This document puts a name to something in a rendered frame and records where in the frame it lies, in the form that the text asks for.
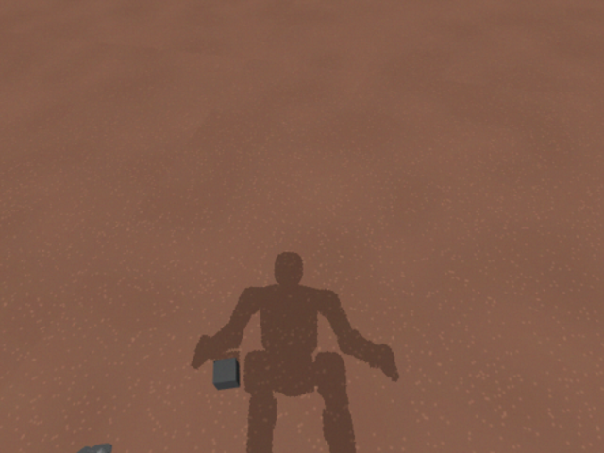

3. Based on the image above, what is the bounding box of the cube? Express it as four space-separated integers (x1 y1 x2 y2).
213 358 240 390

